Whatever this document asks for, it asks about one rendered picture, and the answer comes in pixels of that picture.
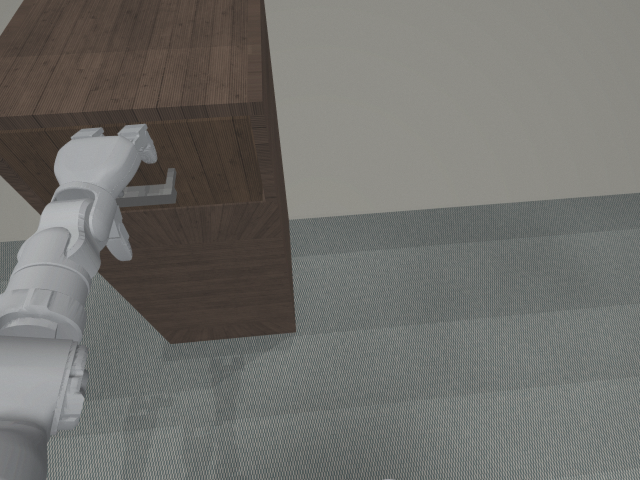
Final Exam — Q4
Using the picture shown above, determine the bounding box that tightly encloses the drawer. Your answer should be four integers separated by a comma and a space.
0, 115, 263, 211

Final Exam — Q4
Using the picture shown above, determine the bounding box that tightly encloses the robot left forearm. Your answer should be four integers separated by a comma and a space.
0, 182, 117, 345

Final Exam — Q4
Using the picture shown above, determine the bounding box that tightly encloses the handle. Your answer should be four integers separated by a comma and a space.
116, 168, 177, 208

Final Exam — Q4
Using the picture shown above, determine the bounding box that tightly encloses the robot left upper arm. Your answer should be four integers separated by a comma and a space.
0, 335, 89, 480

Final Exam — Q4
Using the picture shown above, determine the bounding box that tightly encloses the robot left hand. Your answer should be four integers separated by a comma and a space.
54, 124, 157, 261

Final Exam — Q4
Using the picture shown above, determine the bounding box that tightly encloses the cabinet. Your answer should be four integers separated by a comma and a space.
0, 0, 296, 344

